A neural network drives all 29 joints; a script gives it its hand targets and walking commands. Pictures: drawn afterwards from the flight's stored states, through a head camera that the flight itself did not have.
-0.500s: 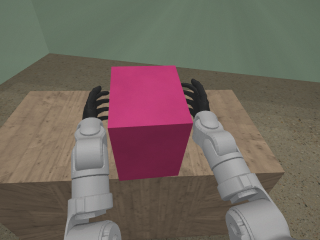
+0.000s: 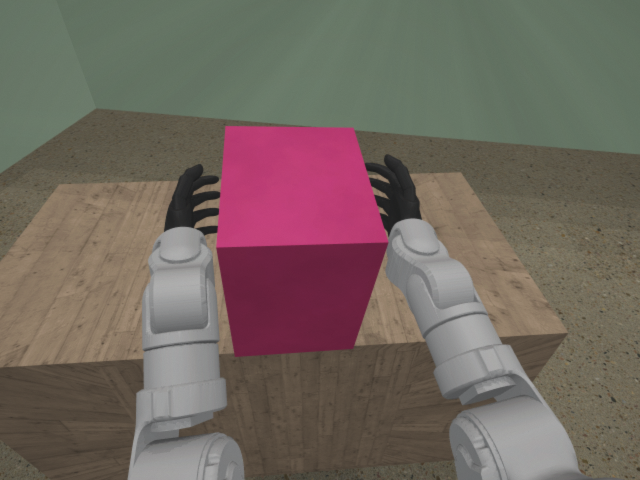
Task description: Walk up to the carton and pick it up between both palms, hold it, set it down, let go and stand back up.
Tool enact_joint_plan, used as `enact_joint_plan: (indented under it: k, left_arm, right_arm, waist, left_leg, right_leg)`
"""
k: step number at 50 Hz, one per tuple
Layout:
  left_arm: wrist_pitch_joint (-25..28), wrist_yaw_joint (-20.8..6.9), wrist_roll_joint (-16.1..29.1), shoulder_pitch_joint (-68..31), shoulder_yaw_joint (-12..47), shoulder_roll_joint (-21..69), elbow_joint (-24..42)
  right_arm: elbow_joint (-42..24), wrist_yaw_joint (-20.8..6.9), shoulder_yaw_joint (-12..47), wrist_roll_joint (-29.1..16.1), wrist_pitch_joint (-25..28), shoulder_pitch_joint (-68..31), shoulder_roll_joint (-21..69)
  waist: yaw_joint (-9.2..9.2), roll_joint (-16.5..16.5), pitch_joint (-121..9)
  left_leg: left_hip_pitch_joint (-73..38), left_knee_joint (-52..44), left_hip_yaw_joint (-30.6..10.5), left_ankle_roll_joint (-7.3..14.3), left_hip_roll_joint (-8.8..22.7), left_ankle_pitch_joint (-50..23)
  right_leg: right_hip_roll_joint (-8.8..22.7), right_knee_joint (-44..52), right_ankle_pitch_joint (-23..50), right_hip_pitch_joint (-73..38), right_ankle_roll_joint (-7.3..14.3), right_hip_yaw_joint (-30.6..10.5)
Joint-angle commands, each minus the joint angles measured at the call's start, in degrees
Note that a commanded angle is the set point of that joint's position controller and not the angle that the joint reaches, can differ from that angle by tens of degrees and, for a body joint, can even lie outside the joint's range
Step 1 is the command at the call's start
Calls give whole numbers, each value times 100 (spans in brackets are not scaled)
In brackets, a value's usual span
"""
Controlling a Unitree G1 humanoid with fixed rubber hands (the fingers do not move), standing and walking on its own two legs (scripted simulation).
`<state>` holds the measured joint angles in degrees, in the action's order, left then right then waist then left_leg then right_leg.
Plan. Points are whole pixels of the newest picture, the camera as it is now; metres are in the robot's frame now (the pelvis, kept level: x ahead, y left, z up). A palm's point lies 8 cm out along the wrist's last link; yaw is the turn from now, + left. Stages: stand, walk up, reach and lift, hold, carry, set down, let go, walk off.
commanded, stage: hold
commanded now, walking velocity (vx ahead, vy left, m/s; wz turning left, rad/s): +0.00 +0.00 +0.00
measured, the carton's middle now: (293, 244) +0.39 +0.01 +0.13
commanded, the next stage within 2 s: set down in 1.26 s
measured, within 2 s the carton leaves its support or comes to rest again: neither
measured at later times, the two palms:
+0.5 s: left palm (183, 233) +0.36 +0.14 +0.19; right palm (400, 214) +0.36 -0.12 +0.19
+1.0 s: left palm (185, 237) +0.36 +0.14 +0.18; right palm (397, 216) +0.37 -0.12 +0.18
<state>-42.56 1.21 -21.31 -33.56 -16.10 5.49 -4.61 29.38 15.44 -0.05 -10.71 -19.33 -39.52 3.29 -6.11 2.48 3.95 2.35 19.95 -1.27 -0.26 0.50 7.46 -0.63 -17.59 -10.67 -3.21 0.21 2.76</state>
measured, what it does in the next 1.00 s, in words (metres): stands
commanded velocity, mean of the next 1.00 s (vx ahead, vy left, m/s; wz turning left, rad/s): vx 0.00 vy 0.00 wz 0.00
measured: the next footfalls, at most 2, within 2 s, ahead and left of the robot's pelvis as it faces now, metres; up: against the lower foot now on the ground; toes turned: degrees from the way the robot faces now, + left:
none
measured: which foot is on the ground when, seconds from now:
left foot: down 0.00-1.00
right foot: down 0.00-1.00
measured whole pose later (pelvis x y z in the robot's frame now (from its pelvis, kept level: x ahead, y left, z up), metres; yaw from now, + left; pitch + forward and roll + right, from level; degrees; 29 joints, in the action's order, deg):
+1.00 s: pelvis +0.01 +0.00 +0.00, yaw +0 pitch -9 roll -1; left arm -40.6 1.9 -20.7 -31.0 -15.5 5.9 -3.9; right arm 29.1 15.7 2.0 -11.5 -17.8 -38.4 2.4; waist -6.1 3.5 3.3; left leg 2.5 20.5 -1.8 -0.6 0.6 8.6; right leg -0.8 -16.8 -11.2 -3.8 0.4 3.3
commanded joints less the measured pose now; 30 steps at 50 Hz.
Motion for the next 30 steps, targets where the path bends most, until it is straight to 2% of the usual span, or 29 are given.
enact_joint_plan:
  k: [1,6,7,8,9,11,14,15,17,22,26,27,28,29,30]
  left_arm:
    - [594,-785,1189,-4399,3328,3169,928]
    - [518,-800,980,-4231,3051,3026,548]
    - [500,-805,897,-4216,2926,2968,421]
    - [496,-820,863,-4259,2870,2961,332]
    - [506,-820,856,-4359,2843,2999,356]
    - [509,-822,882,-4428,2894,3038,320]
    - [561,-783,1013,-4516,3133,3198,447]
    - [589,-758,1058,-4515,3198,3236,550]
    - [625,-721,1147,-4508,3350,3297,768]
    - [590,-761,1075,-4135,3235,3093,815]
    - [551,-780,1043,-4204,3257,3067,859]
    - [471,-810,764,-4129,2845,3048,115]
    - [483,-839,708,-4234,2751,3081,77]
    - [512,-850,725,-4223,2763,3123,128]
    - [546,-839,812,-4315,2892,3216,267]
  right_arm:
    - [-2038,-422,2405,-539,453,-4457,3467]
    - [-1453,-531,2015,-268,393,-4201,3283]
    - [-1302,-563,1960,-217,389,-4181,3269]
    - [-1162,-580,1818,-147,387,-4171,3215]
    - [-1106,-607,1800,-135,405,-4217,3261]
    - [-1166,-626,1740,-117,460,-4389,3257]
    - [-1415,-605,1853,-259,538,-4536,3357]
    - [-1552,-598,1975,-331,567,-4607,3399]
    - [-1624,-559,2084,-448,565,-4468,3382]
    - [-1698,-469,2307,-548,474,-4136,3336]
    - [-1483,-493,2155,-498,399,-3977,3218]
    - [-1204,-541,1954,-262,374,-4271,3120]
    - [-1095,-601,1809,-147,418,-4228,3191]
    - [-1122,-637,1764,-102,474,-4262,3199]
    - [-1239,-655,1783,-120,537,-4345,3253]
  waist:
    - [-62,-380,-3009]
    - [-34,-355,-2316]
    - [38,-315,-2139]
    - [1,-303,-2017]
    - [44,-339,-2050]
    - [-8,-357,-2177]
    - [-77,-505,-2579]
    - [-46,-554,-2815]
    - [-135,-627,-2995]
    - [-51,-441,-2728]
    - [-103,-565,-2355]
    - [151,-427,-1691]
    - [77,-304,-1613]
    - [131,-375,-1744]
    - [96,-438,-2023]
  left_leg:
    - [-1446,105,102,-86,-226,-1334]
    - [-1163,-200,150,-5,-169,-476]
    - [-1075,-259,183,34,-155,-383]
    - [-988,-331,199,50,-148,-184]
    - [-948,-350,209,65,-140,-174]
    - [-1030,-291,210,59,-138,-270]
    - [-1268,-83,153,-40,-162,-795]
    - [-1327,-11,141,-64,-171,-1002]
    - [-1494,106,100,-138,-189,-1355]
    - [-1389,79,92,-117,-231,-1470]
    - [-1294,-53,96,-139,-185,-1098]
    - [-923,-327,181,-41,-157,-351]
    - [-837,-455,229,12,-107,-107]
    - [-829,-479,206,23,-78,-79]
    - [-944,-396,194,-20,-65,-283]
  right_leg:
    - [-207,206,1545,181,-494,200]
    - [-153,361,501,562,-413,227]
    - [-157,375,372,564,-397,236]
    - [-129,405,187,613,-391,213]
    - [-128,395,160,598,-388,235]
    - [-136,375,278,567,-383,219]
    - [-165,300,829,452,-401,226]
    - [-183,266,975,421,-393,221]
    - [-199,236,1298,386,-411,228]
    - [-185,200,1603,138,-484,203]
    - [-173,270,1025,390,-426,219]
    - [-151,481,256,641,-364,221]
    - [-170,454,105,683,-349,229]
    - [-178,429,94,621,-311,241]
    - [-189,400,244,570,-294,249]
